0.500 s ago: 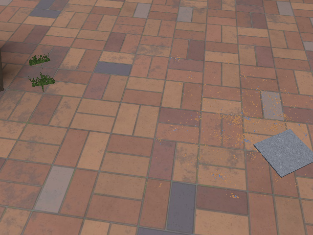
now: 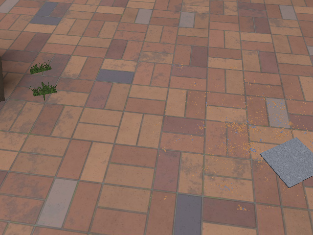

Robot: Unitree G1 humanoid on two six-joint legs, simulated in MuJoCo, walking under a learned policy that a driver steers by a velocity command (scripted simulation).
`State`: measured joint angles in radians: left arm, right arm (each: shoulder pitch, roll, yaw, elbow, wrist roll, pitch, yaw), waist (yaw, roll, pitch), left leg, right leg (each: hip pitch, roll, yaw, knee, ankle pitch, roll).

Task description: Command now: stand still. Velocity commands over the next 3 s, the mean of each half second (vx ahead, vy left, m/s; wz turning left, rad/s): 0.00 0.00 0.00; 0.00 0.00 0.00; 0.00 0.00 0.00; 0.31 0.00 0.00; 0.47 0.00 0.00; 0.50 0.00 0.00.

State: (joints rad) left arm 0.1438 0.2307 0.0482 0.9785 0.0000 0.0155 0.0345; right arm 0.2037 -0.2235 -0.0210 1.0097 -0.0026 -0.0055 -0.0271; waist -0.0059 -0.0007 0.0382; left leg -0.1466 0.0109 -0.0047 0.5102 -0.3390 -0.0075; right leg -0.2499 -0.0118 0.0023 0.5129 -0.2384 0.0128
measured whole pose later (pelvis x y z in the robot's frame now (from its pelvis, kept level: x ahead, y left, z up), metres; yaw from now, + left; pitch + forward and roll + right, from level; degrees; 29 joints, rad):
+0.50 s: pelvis +0.00 +0.00 +0.00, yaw +0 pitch -2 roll +0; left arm 0.16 0.21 0.04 1.12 0.00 0.02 0.04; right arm 0.26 -0.20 -0.01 1.09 -0.01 -0.01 -0.04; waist 0.00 0.00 0.04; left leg -0.13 0.01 0.00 0.48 -0.32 0.00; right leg -0.24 -0.02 0.01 0.49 -0.22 0.02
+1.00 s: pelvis +0.00 +0.00 +0.00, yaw +0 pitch -1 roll +0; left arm 0.20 0.19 0.02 1.15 0.00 0.02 0.05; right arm 0.32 -0.17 0.00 1.10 0.00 -0.01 -0.04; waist 0.00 0.00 0.03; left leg -0.14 0.00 0.01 0.47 -0.31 0.00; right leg -0.26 -0.02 0.01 0.49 -0.22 0.02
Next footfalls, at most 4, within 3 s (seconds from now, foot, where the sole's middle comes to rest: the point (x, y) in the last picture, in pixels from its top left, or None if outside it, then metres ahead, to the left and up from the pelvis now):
2.20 left None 0.46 0.11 -0.77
2.76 right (188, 178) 0.78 -0.13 -0.77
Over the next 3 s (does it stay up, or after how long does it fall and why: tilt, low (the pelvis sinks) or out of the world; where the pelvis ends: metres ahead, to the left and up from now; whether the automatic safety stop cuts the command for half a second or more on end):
stays up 0.73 -0.04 0.01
